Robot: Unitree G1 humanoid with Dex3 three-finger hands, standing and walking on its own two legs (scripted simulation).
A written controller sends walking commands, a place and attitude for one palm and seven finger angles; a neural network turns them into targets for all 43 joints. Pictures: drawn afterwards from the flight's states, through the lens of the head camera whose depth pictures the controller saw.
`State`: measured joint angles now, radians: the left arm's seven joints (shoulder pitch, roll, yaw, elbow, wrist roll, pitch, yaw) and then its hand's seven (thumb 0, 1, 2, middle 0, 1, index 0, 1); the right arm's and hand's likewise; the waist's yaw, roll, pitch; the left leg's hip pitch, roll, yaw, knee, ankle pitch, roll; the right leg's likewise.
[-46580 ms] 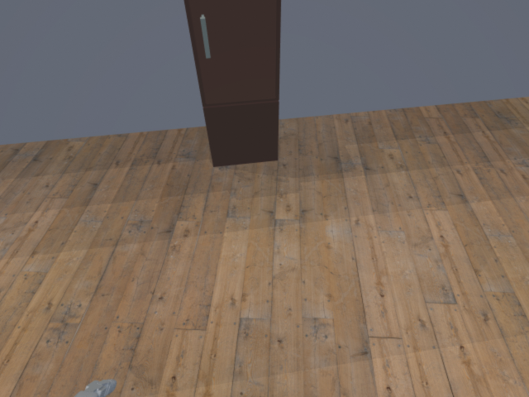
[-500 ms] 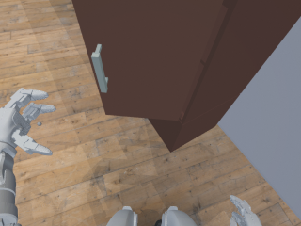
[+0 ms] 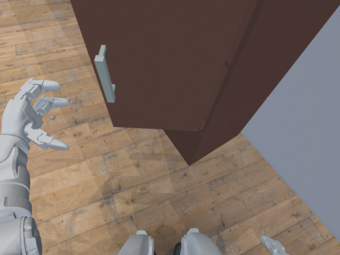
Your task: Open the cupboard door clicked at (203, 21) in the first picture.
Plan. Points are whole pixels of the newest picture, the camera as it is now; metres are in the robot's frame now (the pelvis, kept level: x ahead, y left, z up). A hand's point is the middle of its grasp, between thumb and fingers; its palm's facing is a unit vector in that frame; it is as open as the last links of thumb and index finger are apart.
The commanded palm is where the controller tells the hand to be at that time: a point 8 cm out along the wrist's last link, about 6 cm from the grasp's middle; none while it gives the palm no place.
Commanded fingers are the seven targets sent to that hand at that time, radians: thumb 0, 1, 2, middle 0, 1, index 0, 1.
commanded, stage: move the hooked fingers beside the handle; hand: left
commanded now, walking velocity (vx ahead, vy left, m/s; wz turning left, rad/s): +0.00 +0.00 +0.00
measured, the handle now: (107, 76) +0.54 +0.17 +0.04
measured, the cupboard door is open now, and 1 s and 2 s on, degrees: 56 56 56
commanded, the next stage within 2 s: slide the fingers in behind the handle in 1.46 s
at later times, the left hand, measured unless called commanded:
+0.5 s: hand (71, 96) +0.47 +0.25 +0.04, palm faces -0.02 -1.00 +0.00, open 14.0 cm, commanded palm +0.45 +0.29 +0.05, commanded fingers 0.00 -0.50 0.30 -0.30 -1.20 -0.30 -1.20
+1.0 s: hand (76, 90) +0.48 +0.24 +0.04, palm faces +0.00 -1.00 -0.01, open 14.0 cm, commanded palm +0.46 +0.28 +0.05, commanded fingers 0.00 -0.50 0.30 -0.30 -1.20 -0.30 -1.20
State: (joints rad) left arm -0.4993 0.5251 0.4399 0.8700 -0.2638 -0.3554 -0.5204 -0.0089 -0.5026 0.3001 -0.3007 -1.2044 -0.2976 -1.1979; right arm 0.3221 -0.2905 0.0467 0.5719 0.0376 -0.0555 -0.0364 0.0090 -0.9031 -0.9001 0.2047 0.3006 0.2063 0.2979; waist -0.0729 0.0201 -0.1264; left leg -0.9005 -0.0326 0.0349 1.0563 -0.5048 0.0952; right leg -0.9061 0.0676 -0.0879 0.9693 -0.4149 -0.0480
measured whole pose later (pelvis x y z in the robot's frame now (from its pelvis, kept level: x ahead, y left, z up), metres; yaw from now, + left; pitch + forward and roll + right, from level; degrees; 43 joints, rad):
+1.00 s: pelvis +0.01 +0.00 +0.00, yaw -1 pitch +23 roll -5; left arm -0.77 0.57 0.44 1.12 -0.15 -0.41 -0.38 -0.01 -0.50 0.30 -0.30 -1.20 -0.30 -1.20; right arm 0.39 -0.28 0.06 0.60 0.01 0.10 0.00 0.00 -0.90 -0.90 0.20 0.30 0.21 0.30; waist -0.15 0.03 -0.12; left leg -0.97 -0.02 0.03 1.08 -0.52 0.10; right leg -0.97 0.08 -0.09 0.97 -0.42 -0.04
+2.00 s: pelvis +0.00 +0.00 -0.01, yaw -1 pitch +22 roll -4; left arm -0.75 0.47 0.35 1.08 -0.15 -0.44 -0.31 -0.01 -0.50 0.30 -0.30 -1.20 -0.30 -1.20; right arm 0.37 -0.27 0.05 0.60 0.01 0.10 0.01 0.00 -0.90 -0.90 0.20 0.30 0.21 0.30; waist -0.13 0.04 -0.13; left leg -0.96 -0.02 0.03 1.09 -0.52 0.09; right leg -0.96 0.08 -0.09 0.98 -0.42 -0.05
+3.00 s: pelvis +0.00 -0.03 -0.01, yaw +0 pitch +23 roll -2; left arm -0.78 0.39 0.30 1.11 -0.13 -0.49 -0.19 -0.01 -0.50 0.30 -0.30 -1.20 -0.27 -1.20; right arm 0.35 -0.27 0.03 0.62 0.00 0.06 0.02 0.00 -0.91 -0.90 0.20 0.30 0.20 0.30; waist -0.13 0.03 -0.13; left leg -0.96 -0.02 0.03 1.09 -0.52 0.06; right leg -0.98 0.08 -0.10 1.02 -0.44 -0.08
